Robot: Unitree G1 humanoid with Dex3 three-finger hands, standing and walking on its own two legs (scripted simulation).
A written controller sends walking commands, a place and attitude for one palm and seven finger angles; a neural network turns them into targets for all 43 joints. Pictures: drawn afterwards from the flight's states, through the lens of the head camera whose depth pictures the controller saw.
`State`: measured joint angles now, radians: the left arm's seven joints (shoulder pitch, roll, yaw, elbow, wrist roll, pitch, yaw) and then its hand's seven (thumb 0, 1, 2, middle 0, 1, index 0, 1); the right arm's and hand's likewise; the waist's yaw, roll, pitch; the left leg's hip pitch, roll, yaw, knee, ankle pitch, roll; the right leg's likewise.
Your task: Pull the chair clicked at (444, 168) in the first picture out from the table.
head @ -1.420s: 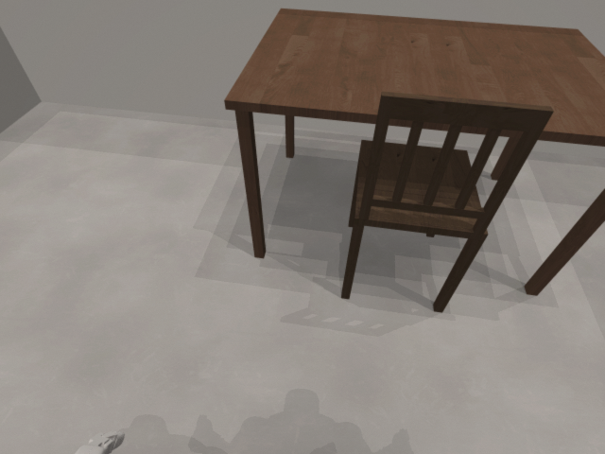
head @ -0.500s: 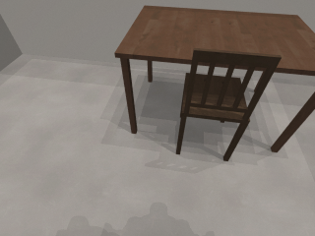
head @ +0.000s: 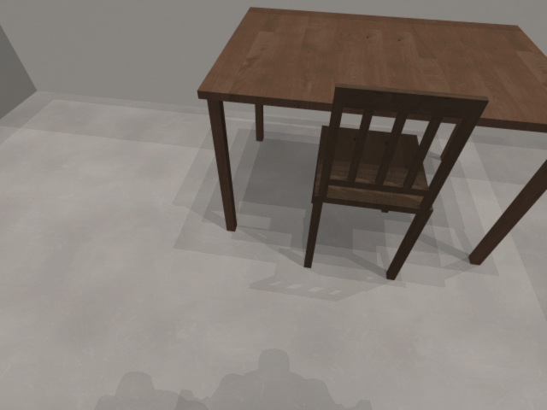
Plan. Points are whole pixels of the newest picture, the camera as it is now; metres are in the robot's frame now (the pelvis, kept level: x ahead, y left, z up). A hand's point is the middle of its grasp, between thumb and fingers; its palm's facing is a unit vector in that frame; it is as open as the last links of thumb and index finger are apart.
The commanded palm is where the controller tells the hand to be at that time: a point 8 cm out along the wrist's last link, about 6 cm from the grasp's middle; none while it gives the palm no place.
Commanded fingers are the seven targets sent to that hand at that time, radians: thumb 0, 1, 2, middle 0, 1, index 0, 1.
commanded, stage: look at it before walking up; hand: left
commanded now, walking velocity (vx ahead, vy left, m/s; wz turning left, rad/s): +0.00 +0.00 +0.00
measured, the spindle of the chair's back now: (390, 150) +0.82 -0.28 -0.11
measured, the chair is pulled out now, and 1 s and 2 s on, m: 0.00 0.00 0.00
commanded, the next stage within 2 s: walk to a spot facing it in 0.02 s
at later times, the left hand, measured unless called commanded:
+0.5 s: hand out of the picture +0.06 +0.19 -0.18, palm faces -0.14 -0.95 -0.28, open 7.4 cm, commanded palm none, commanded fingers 0.00 0.90 0.90 -0.20 -0.30 -0.20 -0.30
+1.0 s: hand out of the picture +0.08 +0.16 -0.17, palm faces -0.32 -0.91 -0.25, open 7.4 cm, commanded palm none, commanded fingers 0.00 0.90 0.90 -0.20 -0.30 -0.20 -0.30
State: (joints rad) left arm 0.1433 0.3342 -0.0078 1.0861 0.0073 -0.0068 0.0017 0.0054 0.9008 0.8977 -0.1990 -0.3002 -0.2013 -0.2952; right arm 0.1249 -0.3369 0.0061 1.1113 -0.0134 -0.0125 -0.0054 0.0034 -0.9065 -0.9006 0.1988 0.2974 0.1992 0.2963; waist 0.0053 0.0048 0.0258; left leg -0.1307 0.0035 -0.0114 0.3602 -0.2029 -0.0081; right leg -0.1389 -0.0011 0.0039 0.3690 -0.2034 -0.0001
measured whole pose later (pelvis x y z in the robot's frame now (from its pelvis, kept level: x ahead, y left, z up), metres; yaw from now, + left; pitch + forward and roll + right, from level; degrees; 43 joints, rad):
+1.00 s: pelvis -0.03 -0.01 -0.01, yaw -25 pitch +2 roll +1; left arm 0.28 0.21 0.06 0.92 0.02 0.04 0.00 0.00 0.90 0.90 -0.20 -0.30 -0.20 -0.30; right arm 0.11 -0.24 -0.06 0.92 -0.01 0.05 -0.03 0.00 -0.91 -0.90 0.19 0.30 0.19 0.30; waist 0.06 -0.01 0.03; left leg -0.38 0.02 -0.04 0.82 -0.40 -0.06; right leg -0.32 0.13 0.18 0.43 -0.13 -0.05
